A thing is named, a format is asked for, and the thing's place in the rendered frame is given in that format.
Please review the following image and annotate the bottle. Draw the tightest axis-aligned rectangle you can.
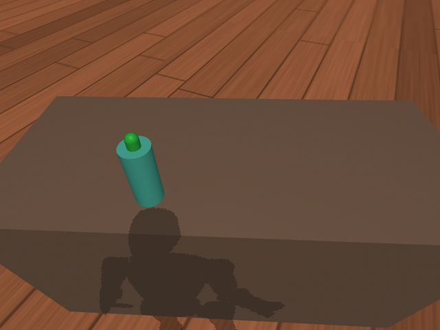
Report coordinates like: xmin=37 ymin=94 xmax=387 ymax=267
xmin=116 ymin=132 xmax=164 ymax=208

